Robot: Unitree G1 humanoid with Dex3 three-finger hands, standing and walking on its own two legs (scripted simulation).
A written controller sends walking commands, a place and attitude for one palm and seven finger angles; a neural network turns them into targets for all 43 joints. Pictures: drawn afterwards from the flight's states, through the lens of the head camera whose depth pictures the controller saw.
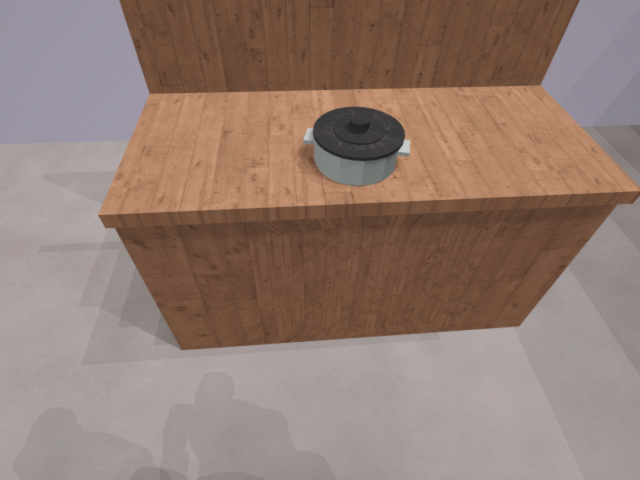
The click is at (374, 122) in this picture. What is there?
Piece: lid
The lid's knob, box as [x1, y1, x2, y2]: [350, 114, 369, 130]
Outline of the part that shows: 350,117 351,128 355,130 364,130 368,128 369,118 366,115 355,114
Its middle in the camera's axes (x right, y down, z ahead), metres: +0.09 -0.26 +0.87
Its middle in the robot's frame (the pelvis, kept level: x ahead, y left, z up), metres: +0.83 -0.04 +0.01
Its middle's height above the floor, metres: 0.78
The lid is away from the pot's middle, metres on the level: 0.00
